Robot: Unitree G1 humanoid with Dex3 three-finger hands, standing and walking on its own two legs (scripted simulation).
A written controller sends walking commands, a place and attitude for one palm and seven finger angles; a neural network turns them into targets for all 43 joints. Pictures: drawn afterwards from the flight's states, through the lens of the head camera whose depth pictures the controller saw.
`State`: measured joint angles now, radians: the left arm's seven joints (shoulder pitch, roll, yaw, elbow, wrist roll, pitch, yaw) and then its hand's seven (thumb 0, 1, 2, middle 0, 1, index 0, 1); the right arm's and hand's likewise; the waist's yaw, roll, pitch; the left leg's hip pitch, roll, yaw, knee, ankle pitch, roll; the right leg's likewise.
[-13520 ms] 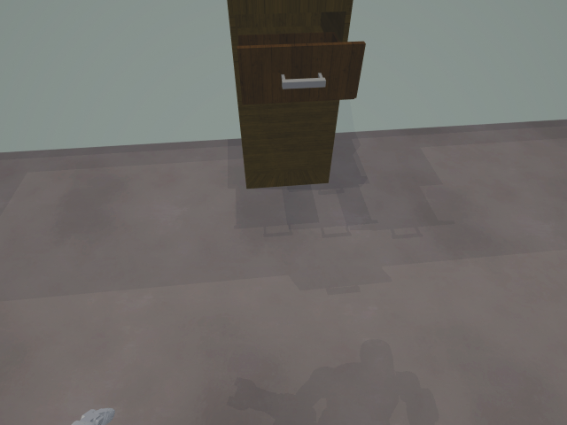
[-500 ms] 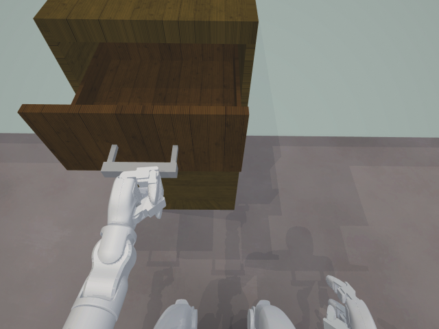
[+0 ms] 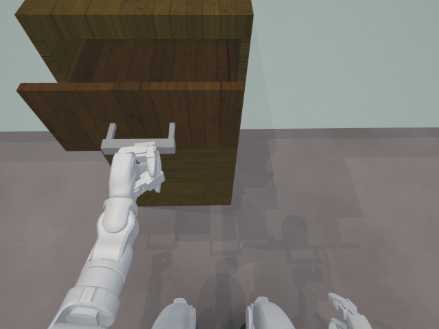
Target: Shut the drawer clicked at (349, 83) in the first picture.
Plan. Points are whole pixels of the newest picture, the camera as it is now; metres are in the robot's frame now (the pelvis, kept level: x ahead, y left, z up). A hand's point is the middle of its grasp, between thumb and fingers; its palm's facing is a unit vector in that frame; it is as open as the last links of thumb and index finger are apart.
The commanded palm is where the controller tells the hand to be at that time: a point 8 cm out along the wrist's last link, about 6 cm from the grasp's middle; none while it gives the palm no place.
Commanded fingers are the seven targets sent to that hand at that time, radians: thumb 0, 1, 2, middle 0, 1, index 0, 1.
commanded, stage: push the drawer shut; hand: left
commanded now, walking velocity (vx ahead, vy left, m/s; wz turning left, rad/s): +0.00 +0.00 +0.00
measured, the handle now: (140, 137) +0.46 +0.15 +0.05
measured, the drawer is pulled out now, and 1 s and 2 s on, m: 0.14 0.01 0.00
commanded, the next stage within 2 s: pull the fist back off the drawer in 1.56 s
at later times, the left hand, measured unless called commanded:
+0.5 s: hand (163, 141) +0.46 +0.11 +0.04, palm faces +0.02 -1.00 -0.05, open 3.2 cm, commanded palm +0.45 +0.17 +0.05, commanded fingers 0.00 0.90 0.90 -1.40 -1.60 -1.40 -1.60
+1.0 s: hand (166, 118) +0.51 +0.11 +0.05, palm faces +0.02 -1.00 -0.04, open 3.3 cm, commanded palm +0.51 +0.16 +0.05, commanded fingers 0.00 0.90 0.90 -1.40 -1.60 -1.40 -1.60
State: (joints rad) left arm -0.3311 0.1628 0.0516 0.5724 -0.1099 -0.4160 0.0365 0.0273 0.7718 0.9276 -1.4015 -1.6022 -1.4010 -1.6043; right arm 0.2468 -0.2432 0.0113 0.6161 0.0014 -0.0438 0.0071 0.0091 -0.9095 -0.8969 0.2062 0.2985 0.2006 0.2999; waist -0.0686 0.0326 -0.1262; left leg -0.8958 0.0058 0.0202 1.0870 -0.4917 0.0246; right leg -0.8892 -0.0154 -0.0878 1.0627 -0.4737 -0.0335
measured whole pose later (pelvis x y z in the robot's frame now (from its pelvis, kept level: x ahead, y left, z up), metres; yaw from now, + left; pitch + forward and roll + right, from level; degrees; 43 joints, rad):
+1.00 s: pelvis +0.00 +0.00 -0.01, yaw -2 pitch +24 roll -2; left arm -0.90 0.36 0.32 1.18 -0.02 -0.49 -0.01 0.06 0.78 0.93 -1.40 -1.60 -1.40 -1.60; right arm 0.38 -0.26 0.02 0.65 -0.04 0.00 0.03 0.00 -0.91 -0.90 0.21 0.30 0.20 0.30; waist -0.20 0.04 -0.13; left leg -1.06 0.03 0.02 1.14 -0.49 0.02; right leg -1.05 0.01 -0.09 1.09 -0.45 -0.04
